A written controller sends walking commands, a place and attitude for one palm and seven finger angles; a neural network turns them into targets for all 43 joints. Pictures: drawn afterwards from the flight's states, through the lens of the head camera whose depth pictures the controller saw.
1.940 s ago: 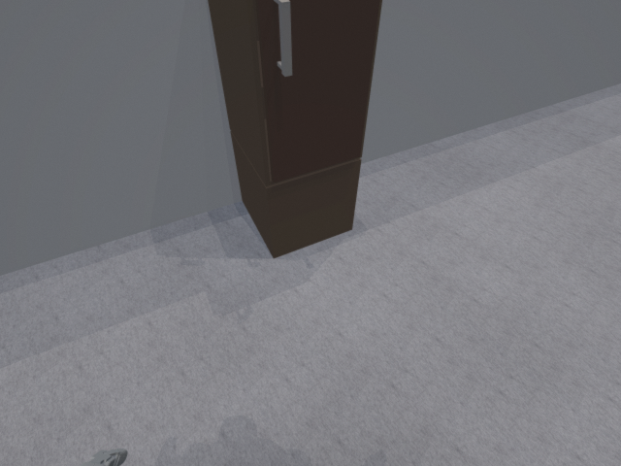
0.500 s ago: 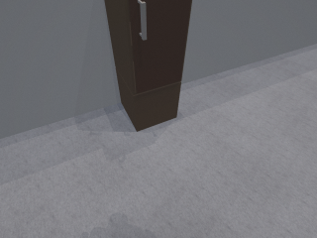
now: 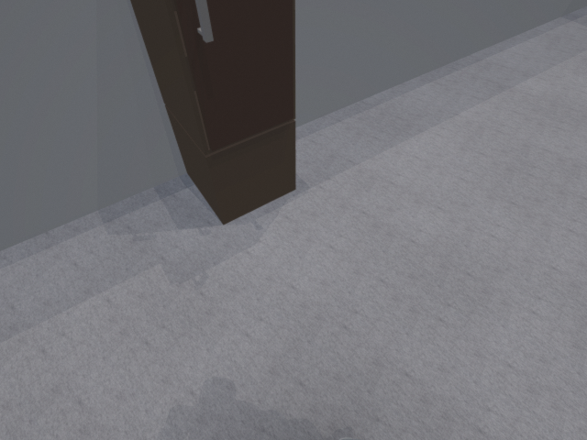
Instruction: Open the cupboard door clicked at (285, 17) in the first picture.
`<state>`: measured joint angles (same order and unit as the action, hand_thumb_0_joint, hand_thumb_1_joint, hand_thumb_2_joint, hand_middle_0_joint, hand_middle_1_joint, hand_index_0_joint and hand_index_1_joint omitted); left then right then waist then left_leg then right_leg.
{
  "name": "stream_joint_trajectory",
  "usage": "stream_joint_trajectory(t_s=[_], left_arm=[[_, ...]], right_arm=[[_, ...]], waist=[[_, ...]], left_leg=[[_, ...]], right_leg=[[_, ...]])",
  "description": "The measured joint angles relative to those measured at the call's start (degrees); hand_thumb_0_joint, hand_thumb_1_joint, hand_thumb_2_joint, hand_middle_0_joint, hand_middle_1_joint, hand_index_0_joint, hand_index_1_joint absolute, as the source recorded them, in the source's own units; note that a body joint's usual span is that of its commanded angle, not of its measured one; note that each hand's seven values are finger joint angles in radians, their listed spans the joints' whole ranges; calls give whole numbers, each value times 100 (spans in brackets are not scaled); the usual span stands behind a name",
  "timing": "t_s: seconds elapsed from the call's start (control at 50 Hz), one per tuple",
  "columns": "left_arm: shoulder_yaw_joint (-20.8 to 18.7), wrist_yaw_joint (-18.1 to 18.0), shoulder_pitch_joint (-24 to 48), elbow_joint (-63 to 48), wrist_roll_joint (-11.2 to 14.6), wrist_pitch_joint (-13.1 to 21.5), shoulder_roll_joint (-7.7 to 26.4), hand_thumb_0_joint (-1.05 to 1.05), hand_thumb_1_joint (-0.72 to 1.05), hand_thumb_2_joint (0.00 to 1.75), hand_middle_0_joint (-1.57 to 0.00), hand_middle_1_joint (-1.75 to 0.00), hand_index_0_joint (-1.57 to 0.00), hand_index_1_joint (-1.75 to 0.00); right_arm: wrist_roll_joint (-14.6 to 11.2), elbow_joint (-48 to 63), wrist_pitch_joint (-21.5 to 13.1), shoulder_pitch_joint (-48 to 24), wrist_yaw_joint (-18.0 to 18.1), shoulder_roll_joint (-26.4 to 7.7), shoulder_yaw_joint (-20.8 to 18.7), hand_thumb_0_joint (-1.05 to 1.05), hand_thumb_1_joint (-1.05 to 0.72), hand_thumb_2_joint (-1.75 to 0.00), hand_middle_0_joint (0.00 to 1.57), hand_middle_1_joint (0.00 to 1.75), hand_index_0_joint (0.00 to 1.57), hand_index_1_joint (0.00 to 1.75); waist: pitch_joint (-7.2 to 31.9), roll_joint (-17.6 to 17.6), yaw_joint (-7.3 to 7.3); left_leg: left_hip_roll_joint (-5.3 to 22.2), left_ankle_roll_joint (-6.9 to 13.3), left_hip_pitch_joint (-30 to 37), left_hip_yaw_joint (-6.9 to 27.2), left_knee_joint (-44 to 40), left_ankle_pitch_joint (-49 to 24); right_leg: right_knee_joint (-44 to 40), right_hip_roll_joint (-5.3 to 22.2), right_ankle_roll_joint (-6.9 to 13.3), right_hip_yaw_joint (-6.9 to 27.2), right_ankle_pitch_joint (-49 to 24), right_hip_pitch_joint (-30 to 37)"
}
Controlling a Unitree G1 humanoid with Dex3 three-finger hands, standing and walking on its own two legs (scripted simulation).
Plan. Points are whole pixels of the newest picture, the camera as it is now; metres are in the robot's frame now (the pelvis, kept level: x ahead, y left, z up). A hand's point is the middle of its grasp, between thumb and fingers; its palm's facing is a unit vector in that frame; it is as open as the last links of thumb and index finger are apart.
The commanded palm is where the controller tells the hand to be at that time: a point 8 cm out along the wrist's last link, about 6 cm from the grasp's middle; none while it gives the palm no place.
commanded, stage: walk to a spot facing it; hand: left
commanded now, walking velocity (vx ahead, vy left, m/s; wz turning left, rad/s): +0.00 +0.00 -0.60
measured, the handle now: (198, 1) +1.01 +0.32 +0.14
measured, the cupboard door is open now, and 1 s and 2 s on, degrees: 0 0 0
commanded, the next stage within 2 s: none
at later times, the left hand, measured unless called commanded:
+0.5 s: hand out of the picture +0.07 +0.26 -0.15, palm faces -0.18 -0.96 -0.21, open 7.4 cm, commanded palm none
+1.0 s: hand (319, 364) +0.27 -0.02 -0.16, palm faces -0.65 -0.74 -0.16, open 7.4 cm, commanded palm none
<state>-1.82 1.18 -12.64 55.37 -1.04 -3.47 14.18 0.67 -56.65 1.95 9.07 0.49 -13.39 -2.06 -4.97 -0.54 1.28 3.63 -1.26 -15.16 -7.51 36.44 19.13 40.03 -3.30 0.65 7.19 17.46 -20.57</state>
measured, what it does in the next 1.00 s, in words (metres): steps on the spot, turning right: left foot, then right foot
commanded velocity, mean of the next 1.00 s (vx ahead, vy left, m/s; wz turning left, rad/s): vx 0.23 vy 0.00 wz -0.52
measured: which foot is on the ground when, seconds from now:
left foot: down 0.00-0.02, up 0.04-0.36, down 0.38-0.96, up 0.98-1.00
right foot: down 0.00-0.38, up 0.40-0.94, down 0.96-1.00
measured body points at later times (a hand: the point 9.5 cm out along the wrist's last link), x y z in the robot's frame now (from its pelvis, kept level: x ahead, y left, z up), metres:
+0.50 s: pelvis -0.04 +0.06 +0.02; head -0.03 +0.09 +0.47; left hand +0.08 +0.31 -0.13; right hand -0.01 -0.22 -0.09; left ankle -0.04 +0.15 -0.72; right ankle -0.02 -0.10 -0.64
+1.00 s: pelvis +0.04 -0.06 -0.01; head +0.09 -0.09 +0.44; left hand +0.30 +0.02 -0.14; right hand -0.22 -0.15 -0.13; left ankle -0.03 +0.15 -0.69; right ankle +0.03 -0.18 -0.72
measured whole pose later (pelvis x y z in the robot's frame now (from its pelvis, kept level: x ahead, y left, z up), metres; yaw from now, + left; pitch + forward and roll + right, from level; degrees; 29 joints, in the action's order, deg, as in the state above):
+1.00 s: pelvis +0.04 -0.06 -0.01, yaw -36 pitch +1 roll -1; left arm -3.3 3.0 -2.7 51.7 -1.4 1.3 11.5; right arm 1.1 -63.8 -1.6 31.0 0.2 -9.6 -1.7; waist -5.9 -0.2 -4.6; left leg 12.3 -3.8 -4.3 -15.2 45.4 30.4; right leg 38.5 1.7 3.0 -8.0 12.6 -25.7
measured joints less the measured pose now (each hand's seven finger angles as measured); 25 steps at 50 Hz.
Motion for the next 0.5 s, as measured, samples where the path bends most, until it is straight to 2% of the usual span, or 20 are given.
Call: stream_joint_trajectory(t_s=[0.04, 0.08, 0.12, 0.16, 0.28, 0.34, 0.38, 0.4, 0.42, 0.44, 0.5], left_arm=[[-15, 6, -50, -93, -24, 45, -99, 0, 90, 90, -20, -30, -20, -30], [-10, -36, -102, -184, -30, 89, -194, 0, 90, 90, -20, -30, -20, -30], [-20, -83, -156, -239, -19, 96, -277, 0, 90, 90, -20, -30, -20, -30], [-26, -104, -215, -263, -12, 88, -307, 0, 90, 90, -20, -30, -20, -30], [-90, -115, -311, -310, -28, 41, -230, 0, 90, 90, -21, -30, -20, -30], [-148, -108, -267, -354, -46, -5, -133, 0, 90, 90, -21, -30, -20, -30], [-203, -102, -236, -377, -34, -49, -47, 0, 90, 90, -21, -30, -20, -30], [-252, -90, -193, -354, -15, -81, 16, 0, 90, 90, -21, -30, -20, -30], [-303, -73, -178, -331, -12, -116, 57, 0, 90, 90, -20, -30, -20, -30], [-342, -43, -184, -318, -26, -138, 90, 0, 90, 90, -20, -30, -20, -30], [-435, 93, -227, -342, -88, -122, 211, 0, 91, 90, -20, -30, -20, -30]], right_arm=[[-1, 34, 69, 16, -8, -37, -65, 1, -91, -90, 20, 30, 20, 30], [-5, 67, 159, -24, 11, -67, -121, 1, -91, -90, 20, 30, 20, 30], [-4, 116, 181, -131, 11, -87, -145, 1, -91, -90, 20, 30, 20, 30], [-6, 218, 128, -233, 6, -81, -149, 1, -91, -90, 20, 30, 20, 30], [-54, 509, 32, -425, 47, -39, -148, 1, -91, -90, 20, 30, 20, 30], [-92, 610, -27, -451, 70, -22, -138, 1, -91, -90, 20, 30, 20, 30], [-100, 669, -128, -360, 85, -11, -111, 1, -91, -90, 20, 30, 20, 30], [-73, 654, -171, -308, 99, 38, -98, 1, -91, -90, 20, 30, 20, 30], [-52, 645, -183, -217, 100, 67, -63, 1, -91, -90, 20, 30, 20, 30], [-30, 635, -172, -98, 91, 80, -31, 1, -91, -90, 20, 30, 20, 30], [18, 513, -160, 279, 82, 96, 7, 1, -91, -90, 20, 30, 20, 30]], waist=[[-27, 140, 2], [-24, 177, 38], [-60, 169, 100], [-75, 116, 115], [72, -67, 162], [165, -137, 183], [249, -170, 134], [238, -263, 118], [259, -297, 110], [312, -277, 92], [505, -171, 59]], left_leg=[[112, -36, -206, 67, 460, 273], [-80, -67, -612, 428, 1423, 886], [-260, -68, -919, 681, 2206, 904], [-337, -87, -1055, 780, 2442, 726], [-460, -95, -698, 961, 1403, 636], [-548, -1, -275, 1021, 391, 599], [-560, 133, 148, 995, -566, 225], [-591, 209, 220, 910, -684, -65], [-567, 264, 287, 820, -712, -168], [-498, 299, 372, 751, -774, -198], [-267, 327, 628, 590, -1071, -251]], right_leg=[[181, -113, 59, -54, 59, -99], [182, -143, 91, -37, 20, -188], [-105, -183, 88, 80, -203, -157], [-462, -214, 76, 233, -471, -108], [-1183, -297, -67, 723, -1055, -90], [-1357, -356, -202, 946, -1248, -167], [-1252, -422, -300, 1024, -1173, -284], [-908, -417, -290, 1005, -622, -400], [-393, -396, -308, 760, -69, -577], [196, -365, -341, 449, 177, -776], [1854, -162, -395, -204, 56, -1257]])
